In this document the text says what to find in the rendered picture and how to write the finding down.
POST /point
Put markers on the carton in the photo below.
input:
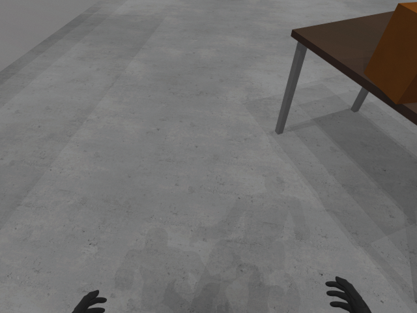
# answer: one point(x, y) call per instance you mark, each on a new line
point(393, 65)

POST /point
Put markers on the left robot hand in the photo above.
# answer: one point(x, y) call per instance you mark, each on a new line
point(89, 300)

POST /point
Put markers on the right robot hand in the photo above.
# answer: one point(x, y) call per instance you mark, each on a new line
point(355, 302)

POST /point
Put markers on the table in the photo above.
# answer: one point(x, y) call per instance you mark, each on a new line
point(347, 45)

